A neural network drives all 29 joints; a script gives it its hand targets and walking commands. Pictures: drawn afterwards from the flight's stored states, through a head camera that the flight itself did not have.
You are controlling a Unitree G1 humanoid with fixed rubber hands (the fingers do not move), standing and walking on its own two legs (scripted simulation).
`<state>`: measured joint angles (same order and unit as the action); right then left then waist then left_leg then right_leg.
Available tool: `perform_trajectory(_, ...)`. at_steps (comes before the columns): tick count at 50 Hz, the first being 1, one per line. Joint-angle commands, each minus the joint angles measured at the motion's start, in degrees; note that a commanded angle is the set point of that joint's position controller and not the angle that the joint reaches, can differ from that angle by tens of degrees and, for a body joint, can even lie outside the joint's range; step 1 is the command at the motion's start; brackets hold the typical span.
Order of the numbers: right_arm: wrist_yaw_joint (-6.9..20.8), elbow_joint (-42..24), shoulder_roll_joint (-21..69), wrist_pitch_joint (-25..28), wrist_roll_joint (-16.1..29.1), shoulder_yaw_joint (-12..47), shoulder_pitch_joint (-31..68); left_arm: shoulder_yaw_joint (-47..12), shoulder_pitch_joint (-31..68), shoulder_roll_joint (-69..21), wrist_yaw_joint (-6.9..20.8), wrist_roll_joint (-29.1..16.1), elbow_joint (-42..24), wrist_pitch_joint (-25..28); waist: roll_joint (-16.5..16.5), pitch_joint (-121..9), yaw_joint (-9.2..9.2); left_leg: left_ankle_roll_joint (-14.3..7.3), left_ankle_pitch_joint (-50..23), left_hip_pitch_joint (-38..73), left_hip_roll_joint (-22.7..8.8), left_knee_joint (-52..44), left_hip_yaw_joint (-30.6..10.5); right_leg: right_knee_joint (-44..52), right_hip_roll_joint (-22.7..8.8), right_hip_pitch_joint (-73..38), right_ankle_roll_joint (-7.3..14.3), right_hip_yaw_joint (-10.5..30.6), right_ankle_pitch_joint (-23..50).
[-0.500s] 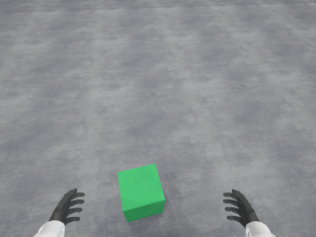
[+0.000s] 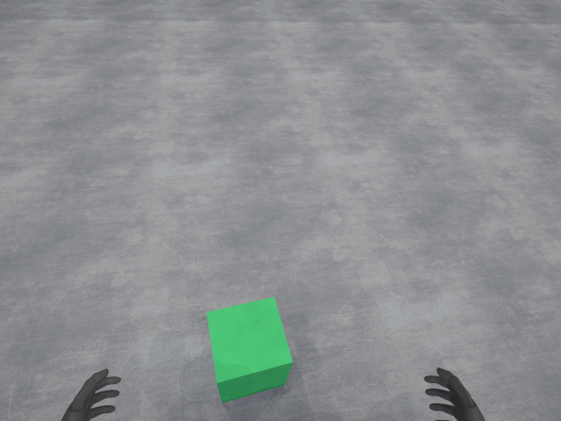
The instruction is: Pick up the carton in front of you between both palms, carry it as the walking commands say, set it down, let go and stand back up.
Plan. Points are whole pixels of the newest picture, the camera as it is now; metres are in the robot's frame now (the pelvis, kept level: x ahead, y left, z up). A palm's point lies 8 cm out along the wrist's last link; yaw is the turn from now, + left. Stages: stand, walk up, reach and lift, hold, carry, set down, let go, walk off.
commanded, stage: stand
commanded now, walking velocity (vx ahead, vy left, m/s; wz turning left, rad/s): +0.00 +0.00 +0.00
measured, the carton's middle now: (247, 350) +0.41 +0.04 -0.64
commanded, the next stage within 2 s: none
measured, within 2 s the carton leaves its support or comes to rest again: neither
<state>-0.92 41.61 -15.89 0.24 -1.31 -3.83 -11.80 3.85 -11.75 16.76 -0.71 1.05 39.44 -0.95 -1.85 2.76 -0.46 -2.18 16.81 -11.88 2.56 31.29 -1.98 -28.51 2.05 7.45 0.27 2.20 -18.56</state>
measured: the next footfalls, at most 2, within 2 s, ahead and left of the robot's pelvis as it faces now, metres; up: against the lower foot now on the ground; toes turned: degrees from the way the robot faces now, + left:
none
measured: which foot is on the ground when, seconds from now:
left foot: down 0.00-1.00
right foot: down 0.00-1.00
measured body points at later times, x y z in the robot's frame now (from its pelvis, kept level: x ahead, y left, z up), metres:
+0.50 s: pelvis -0.01 +0.01 +0.00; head -0.01 +0.03 +0.45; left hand +0.09 +0.30 -0.12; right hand +0.10 -0.28 -0.10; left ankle +0.00 +0.09 -0.73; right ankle -0.03 -0.12 -0.73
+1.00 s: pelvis -0.03 +0.00 +0.01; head -0.03 +0.01 +0.46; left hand +0.05 +0.30 -0.12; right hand +0.06 -0.29 -0.11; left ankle +0.00 +0.09 -0.73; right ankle -0.03 -0.12 -0.73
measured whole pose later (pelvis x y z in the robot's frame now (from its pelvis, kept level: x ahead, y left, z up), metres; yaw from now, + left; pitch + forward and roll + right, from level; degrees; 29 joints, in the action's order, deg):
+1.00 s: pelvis -0.03 +0.00 +0.01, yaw +1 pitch -4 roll -1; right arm -1.4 55.1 -17.6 0.8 -0.2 -1.8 -10.5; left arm 1.8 -11.9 18.9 -1.7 0.4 54.3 0.5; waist -1.0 3.3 -0.4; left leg -2.3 11.2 -10.2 3.4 25.4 -2.7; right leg -24.2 0.8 6.1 -0.4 1.4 -14.3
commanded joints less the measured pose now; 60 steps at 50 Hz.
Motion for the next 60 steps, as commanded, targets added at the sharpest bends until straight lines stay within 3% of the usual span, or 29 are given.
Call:
perform_trajectory(1, -0.4, -2.8, -8.5, 0.9, 0.2, -1.8, 1.1, 1.4, 1.0, 6.9, -0.4, -0.1, -2.9, 1.1, 3.0, -3.3, -0.01, 0.5, -16.9, 1.5, -6.7, -5.2, -6.5, 2.8, -4.2, 0.0, -0.4, 3.2, 12.6)
perform_trajectory(34, -0.6, 7.9, -10.1, 1.3, 1.0, -0.2, 2.1, -0.1, 0.5, 9.5, -1.1, -0.6, 9.3, 1.9, 2.5, 0.2, -0.01, 0.6, -7.0, -0.3, -7.3, -11.3, -8.8, 7.3, -6.6, -0.7, -0.3, 4.3, 7.0)
perform_trajectory(60, -0.7, 12.5, -10.7, 1.0, 1.2, 0.7, 2.3, -0.7, 0.2, 10.4, -1.1, -0.7, 13.9, 2.1, 2.4, 0.2, 0.0, 0.8, -7.0, 0.5, -7.5, -12.2, -8.9, 9.1, -7.5, 0.5, 0.2, 4.5, 6.1)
